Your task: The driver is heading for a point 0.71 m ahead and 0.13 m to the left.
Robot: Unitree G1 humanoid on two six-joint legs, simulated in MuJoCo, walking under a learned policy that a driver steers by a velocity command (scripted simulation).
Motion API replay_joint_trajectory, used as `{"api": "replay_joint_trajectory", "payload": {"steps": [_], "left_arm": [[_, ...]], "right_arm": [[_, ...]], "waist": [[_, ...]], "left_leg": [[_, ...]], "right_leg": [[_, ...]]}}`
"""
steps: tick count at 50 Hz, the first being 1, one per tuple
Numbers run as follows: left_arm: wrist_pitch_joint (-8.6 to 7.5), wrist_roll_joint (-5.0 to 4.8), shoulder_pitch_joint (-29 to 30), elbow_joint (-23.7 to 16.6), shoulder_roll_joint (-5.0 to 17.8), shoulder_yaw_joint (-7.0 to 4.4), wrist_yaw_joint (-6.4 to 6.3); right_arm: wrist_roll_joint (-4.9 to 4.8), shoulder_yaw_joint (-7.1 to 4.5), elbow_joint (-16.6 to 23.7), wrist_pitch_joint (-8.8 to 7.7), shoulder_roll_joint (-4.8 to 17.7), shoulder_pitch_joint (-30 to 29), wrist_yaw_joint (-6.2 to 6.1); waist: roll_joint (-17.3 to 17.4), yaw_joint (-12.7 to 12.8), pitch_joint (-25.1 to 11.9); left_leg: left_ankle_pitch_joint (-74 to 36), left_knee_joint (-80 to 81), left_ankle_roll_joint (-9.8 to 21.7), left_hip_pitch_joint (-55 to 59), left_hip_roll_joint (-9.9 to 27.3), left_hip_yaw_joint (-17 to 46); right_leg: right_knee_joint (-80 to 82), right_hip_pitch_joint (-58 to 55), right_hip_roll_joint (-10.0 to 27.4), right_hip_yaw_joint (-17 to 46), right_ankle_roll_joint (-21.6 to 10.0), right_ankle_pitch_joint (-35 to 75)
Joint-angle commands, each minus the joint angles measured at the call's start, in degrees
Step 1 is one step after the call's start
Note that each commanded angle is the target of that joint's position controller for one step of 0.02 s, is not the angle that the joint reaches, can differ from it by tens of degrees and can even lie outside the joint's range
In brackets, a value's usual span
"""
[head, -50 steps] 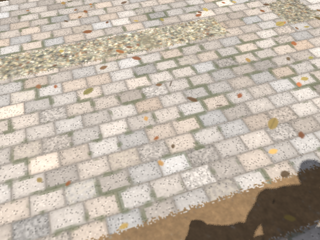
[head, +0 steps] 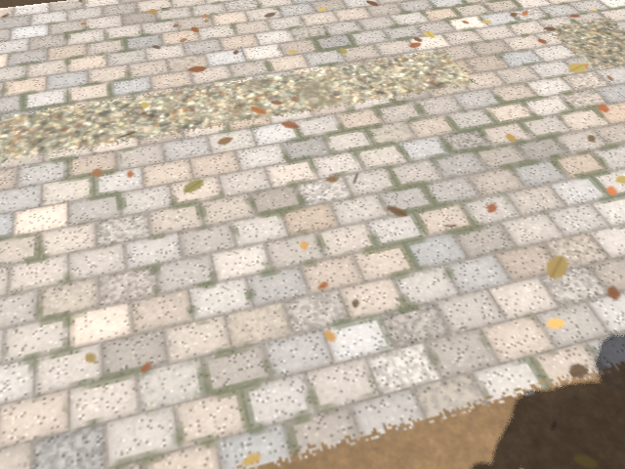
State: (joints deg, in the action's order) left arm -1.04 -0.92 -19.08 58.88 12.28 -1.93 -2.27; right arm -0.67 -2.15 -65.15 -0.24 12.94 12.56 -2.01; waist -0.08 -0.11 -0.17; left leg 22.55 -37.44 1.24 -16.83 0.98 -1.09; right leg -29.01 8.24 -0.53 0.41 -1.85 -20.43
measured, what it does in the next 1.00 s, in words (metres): walks ahead: right foot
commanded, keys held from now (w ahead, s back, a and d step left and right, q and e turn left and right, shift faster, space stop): w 0.76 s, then w+q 0.24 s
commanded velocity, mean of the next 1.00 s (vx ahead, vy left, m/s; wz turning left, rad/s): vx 0.43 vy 0.00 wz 0.05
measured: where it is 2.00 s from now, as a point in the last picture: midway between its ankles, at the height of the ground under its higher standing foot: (311, 386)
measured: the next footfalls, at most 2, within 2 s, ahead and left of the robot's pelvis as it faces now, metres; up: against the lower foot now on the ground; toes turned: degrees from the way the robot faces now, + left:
right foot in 0.60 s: +0.45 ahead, -0.10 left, +0.00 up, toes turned -2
left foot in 1.14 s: +0.75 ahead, +0.15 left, +0.00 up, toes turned +10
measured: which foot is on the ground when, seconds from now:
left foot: down 0.00-0.60, up 0.62-1.00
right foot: down 0.00-0.12, up 0.14-0.58, down 0.60-1.00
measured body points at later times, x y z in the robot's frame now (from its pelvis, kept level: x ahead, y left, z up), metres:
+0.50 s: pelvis +0.19 +0.03 +0.00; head +0.22 +0.04 +0.45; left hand +0.41 +0.25 -0.11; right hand +0.08 -0.20 -0.14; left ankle +0.03 +0.13 -0.73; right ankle +0.38 -0.11 -0.69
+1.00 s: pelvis +0.49 +0.00 +0.01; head +0.50 +0.00 +0.46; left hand +0.47 +0.26 -0.14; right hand +0.66 -0.25 -0.11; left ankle +0.68 +0.17 -0.68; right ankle +0.41 -0.09 -0.73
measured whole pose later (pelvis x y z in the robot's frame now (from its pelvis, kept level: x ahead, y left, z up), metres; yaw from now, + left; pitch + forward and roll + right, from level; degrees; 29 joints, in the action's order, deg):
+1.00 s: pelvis +0.49 +0.00 +0.01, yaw +4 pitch +1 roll -3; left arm -6.2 0.3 -18.3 59.0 13.9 -2.8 -0.2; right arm -1.2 -3.5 -51.1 -4.1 14.4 7.2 0.4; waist 2.0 3.2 0.0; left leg -4.9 -40.8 2.0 -40.5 7.0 2.4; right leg -9.9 -1.8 -4.1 -7.7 -2.9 -12.9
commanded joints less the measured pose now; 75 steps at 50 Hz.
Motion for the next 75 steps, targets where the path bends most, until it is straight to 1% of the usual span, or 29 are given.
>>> {"api": "replay_joint_trajectory", "payload": {"steps": [1,3,5,6,7,8,9,11,16,26,28,30,31,32,33,35,38,42,52,54,56,57,58,59,60,61,63,67,75], "left_arm": [[-1.91,-0.33,-2.52,-1.64,10.78,-2.65,-0.05],[-2.39,-1.00,0.62,-2.67,9.81,-2.55,0.41],[-2.07,-1.23,3.32,-3.52,9.84,-2.53,0.81],[-2.37,-0.84,4.61,-4.18,8.54,-2.04,0.95],[-2.93,0.08,5.36,-5.74,4.29,-0.88,1.15],[-3.86,-0.98,5.62,-7.28,3.56,-0.91,0.98],[-4.57,-2.19,6.24,-7.32,5.68,-1.35,1.23],[-5.44,-1.79,6.53,-6.47,6.38,-1.71,1.82],[-4.43,-0.26,11.21,-7.35,4.64,-2.14,2.86],[-5.07,-0.96,28.67,-14.61,4.58,-0.70,5.12],[-5.26,-0.84,23.42,-13.66,7.39,-1.98,5.20],[-4.83,-0.99,5.44,-8.46,12.06,-4.52,4.37],[-4.56,0.53,-4.02,-6.55,16.98,-5.77,3.83],[-4.36,0.61,-6.38,-5.34,15.92,-5.07,4.11],[-4.65,-0.02,-2.30,-5.37,11.53,-3.78,4.17],[-5.39,0.25,8.73,-7.31,7.97,-2.51,4.31],[-6.02,1.24,11.04,-6.27,4.92,-1.60,4.94],[-6.33,1.63,7.41,-4.08,8.35,-2.26,3.22],[-4.48,0.68,-0.97,-1.33,10.33,-2.42,1.42],[-3.15,0.56,-0.48,-1.29,11.33,-2.58,1.12],[-2.09,0.41,1.74,-2.06,12.43,-2.71,0.70],[-2.15,0.68,1.15,-2.55,12.10,-2.39,0.71],[-3.15,2.78,-1.91,-4.24,8.58,-1.05,1.14],[-4.48,1.42,-9.34,-2.01,3.54,0.77,2.43],[-4.98,-0.53,-5.68,-1.28,10.06,-1.14,2.99],[-4.88,-1.71,1.04,-3.73,10.10,-1.25,2.82],[-3.32,-0.19,4.95,-3.90,9.08,-1.75,1.13],[-0.52,0.71,0.72,-2.77,5.53,-1.43,-0.30],[0.65,1.23,7.25,-3.09,6.34,-1.89,-0.32]], "right_arm": [[-0.91,-0.57,5.18,-3.13,3.87,-5.71,1.35],[-1.44,-0.68,5.29,-4.45,3.90,-3.71,2.09],[-0.92,-1.66,0.81,-4.81,4.24,6.07,2.20],[-0.53,-2.42,-0.93,-4.67,5.60,12.32,2.18],[-0.58,-3.72,-1.59,-4.65,11.26,20.06,1.78],[0.16,-3.49,-1.90,-5.48,13.12,22.94,2.52],[0.29,-2.17,-0.22,-6.34,9.52,16.75,2.55],[0.35,-0.96,2.86,-6.87,6.30,9.41,3.08],[0.94,0.14,3.00,-5.48,5.32,13.89,2.10],[-0.09,-1.01,3.60,-4.33,7.98,17.69,0.71],[0.24,-1.72,4.39,-3.77,9.59,16.09,0.65],[0.83,-1.56,5.69,-2.91,9.27,14.02,0.79],[1.32,-0.11,7.11,-3.44,4.17,18.30,1.45],[0.61,1.52,6.23,-5.01,-1.16,21.97,2.08],[-1.40,-0.25,7.91,-6.48,4.98,14.74,2.29],[-1.95,-1.24,10.53,-7.59,7.66,6.77,1.51],[-0.84,-1.72,10.02,-5.48,3.93,10.11,0.96],[-0.55,-2.23,12.82,-3.78,4.71,3.74,0.76],[-0.31,-0.89,20.64,-4.48,2.96,-13.99,4.05],[0.24,-1.20,21.78,-4.71,3.74,-12.95,4.83],[0.45,-3.07,19.29,-5.18,7.53,-1.64,5.18],[0.53,-4.49,17.66,-5.16,11.15,4.60,4.56],[1.84,-5.51,16.70,-4.47,16.95,10.61,3.37],[1.93,-4.27,16.49,-4.29,15.50,11.17,3.38],[1.47,-3.51,17.06,-3.69,11.92,10.67,3.56],[0.67,-3.03,17.96,-3.55,10.37,4.50,3.35],[0.81,-1.77,18.82,-3.80,6.65,-2.93,3.10],[2.62,-1.84,18.15,-4.21,7.26,-6.12,3.04],[1.32,-0.99,15.49,-2.06,6.24,-6.37,1.41]], "waist": [[-9.97,1.47,11.41],[-7.85,-0.74,10.40],[-5.24,-4.68,6.16],[-1.25,-7.03,3.72],[13.97,-8.77,0.01],[18.71,-8.23,-1.59],[9.96,-5.10,3.59],[4.39,-2.26,6.61],[4.37,-2.26,5.70],[4.80,-3.08,8.78],[7.02,0.81,3.50],[7.84,9.70,-7.46],[-2.01,9.08,-17.09],[-12.42,6.96,-25.16],[-9.36,7.55,-16.71],[-1.98,3.57,-3.88],[-3.43,-1.47,-1.19],[-2.95,-1.26,3.23],[-0.50,4.29,6.56],[-2.33,2.52,4.90],[-4.34,-3.66,-2.46],[-2.26,-6.37,-6.84],[9.00,-5.56,-15.96],[15.20,-2.59,-28.07],[6.36,-4.90,-28.24],[5.42,-3.89,-18.07],[0.04,-0.35,-7.76],[4.28,3.72,-6.92],[5.45,2.39,-3.76]], "left_leg": [[4.62,-10.19,2.49,-14.03,1.98,0.60],[4.58,-0.94,3.98,-10.05,2.62,0.18],[-7.93,9.39,2.62,10.41,-2.47,-4.78],[-8.05,11.44,2.90,18.81,-0.10,0.32],[-2.11,20.68,7.92,26.99,12.91,21.24],[5.88,28.58,15.34,28.11,21.84,42.52],[9.81,28.36,15.24,24.56,22.58,40.35],[4.01,29.11,10.83,19.94,17.14,26.63],[-25.07,29.90,8.75,17.96,11.17,9.94],[-33.89,29.80,7.93,21.53,13.19,3.19],[-53.43,22.00,6.70,24.95,13.84,2.37],[-60.30,0.20,3.98,17.08,10.50,-0.02],[-37.95,-21.39,1.25,-4.32,4.13,-1.42],[9.17,-36.47,-0.07,-16.48,-4.92,5.54],[8.56,-42.27,1.53,-22.67,-1.72,9.55],[-2.33,-38.60,2.64,-21.79,4.13,6.12],[-6.73,-31.86,2.42,-13.14,7.76,5.86],[-14.30,-22.97,0.31,-20.22,9.17,5.67],[-26.19,3.02,2.08,-24.16,4.39,1.04],[-20.65,4.73,3.42,-19.72,1.61,-1.57],[-21.76,7.96,5.47,-5.32,-2.88,-3.88],[-34.57,10.28,7.05,7.12,-1.75,-1.28],[-62.28,3.83,13.47,28.45,12.50,15.53],[-72.47,8.15,24.91,41.52,25.47,36.54],[-66.67,9.51,21.98,36.35,21.50,30.33],[-60.39,11.06,18.90,28.11,18.76,21.69],[-50.60,16.91,14.84,10.47,13.96,13.89],[-50.36,20.83,14.74,-1.60,10.89,7.06],[-10.37,22.51,9.83,-2.71,8.38,7.92]], "right_leg": [[20.96,5.01,19.28,26.12,-12.30,-23.31],[18.08,3.86,16.68,20.03,-9.57,-15.22],[11.24,12.42,9.89,10.61,-6.40,-6.99],[1.42,17.22,6.34,5.84,-4.43,1.06],[-20.10,26.68,-0.14,-2.56,-0.11,-0.73],[-33.92,34.87,-3.32,1.62,0.16,-11.94],[-41.49,39.92,1.26,5.45,-1.32,-8.95],[-40.33,40.57,5.84,4.31,-3.28,3.00],[-28.64,36.68,7.40,-0.30,-0.27,13.06],[-1.35,28.54,3.08,-2.85,-1.92,21.80],[-1.57,19.94,0.21,-4.27,-3.88,18.13],[-2.15,-4.82,-0.26,-3.51,-7.35,17.76],[-2.74,-28.50,14.29,17.15,-14.41,11.05],[8.49,-36.36,23.78,42.33,-19.81,-1.19],[12.50,-29.91,20.71,39.80,-16.22,-4.18],[15.93,-9.86,17.41,23.63,-12.77,8.23],[20.42,3.18,12.86,12.83,-11.76,14.40],[24.35,5.32,13.06,6.06,-12.06,16.83],[20.16,-10.38,14.52,-6.07,-7.70,28.96],[13.34,-12.62,15.29,-6.74,-6.58,46.67],[-0.81,-12.92,13.26,-7.79,-4.06,60.62],[-12.04,-6.93,10.34,-9.30,-1.35,53.93],[-33.20,10.77,3.99,-10.55,2.09,21.77],[-49.88,23.25,-3.47,-0.63,3.99,-19.71],[-51.74,22.63,0.23,6.99,3.12,-18.03],[-49.13,26.97,2.93,4.42,2.73,-14.88],[-40.07,23.39,6.60,2.91,3.18,-8.37],[-27.19,12.11,6.17,1.71,4.39,-1.98],[-2.40,4.34,4.49,0.14,3.29,10.54]]}}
